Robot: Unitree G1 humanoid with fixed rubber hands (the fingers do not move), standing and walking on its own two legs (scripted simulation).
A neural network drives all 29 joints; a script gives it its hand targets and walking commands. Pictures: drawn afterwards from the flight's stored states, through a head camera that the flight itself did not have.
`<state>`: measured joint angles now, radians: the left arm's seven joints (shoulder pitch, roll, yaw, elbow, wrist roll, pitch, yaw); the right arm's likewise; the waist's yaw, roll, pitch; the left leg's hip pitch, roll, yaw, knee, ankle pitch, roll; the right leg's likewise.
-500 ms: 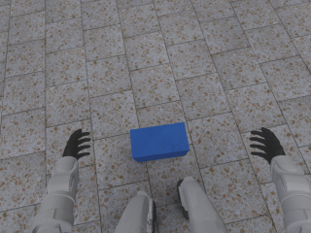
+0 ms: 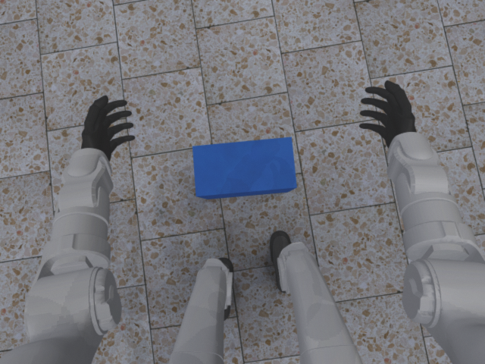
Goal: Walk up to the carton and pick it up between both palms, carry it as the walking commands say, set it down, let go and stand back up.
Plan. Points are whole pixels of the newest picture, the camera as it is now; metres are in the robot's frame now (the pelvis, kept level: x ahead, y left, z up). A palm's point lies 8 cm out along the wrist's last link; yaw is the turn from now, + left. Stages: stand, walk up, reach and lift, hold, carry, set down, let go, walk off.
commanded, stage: reach and lift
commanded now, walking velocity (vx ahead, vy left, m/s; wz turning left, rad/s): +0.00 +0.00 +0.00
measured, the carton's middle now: (244, 171) +0.44 +0.01 -0.56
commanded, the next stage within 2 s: none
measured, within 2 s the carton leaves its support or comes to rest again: neither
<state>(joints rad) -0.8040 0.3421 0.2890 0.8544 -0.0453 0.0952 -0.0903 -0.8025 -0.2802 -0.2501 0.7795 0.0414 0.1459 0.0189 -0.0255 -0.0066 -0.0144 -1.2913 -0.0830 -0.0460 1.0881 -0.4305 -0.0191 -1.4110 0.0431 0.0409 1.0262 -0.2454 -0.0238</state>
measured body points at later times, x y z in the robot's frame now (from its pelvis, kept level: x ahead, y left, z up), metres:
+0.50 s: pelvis +0.00 +0.01 -0.06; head +0.29 +0.00 +0.28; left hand +0.48 +0.23 -0.18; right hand +0.46 -0.24 -0.18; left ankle +0.02 +0.13 -0.63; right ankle +0.10 -0.09 -0.63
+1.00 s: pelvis -0.05 +0.01 -0.21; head +0.28 -0.01 +0.10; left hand +0.48 +0.22 -0.33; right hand +0.47 -0.24 -0.35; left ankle +0.02 +0.13 -0.63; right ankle +0.10 -0.09 -0.63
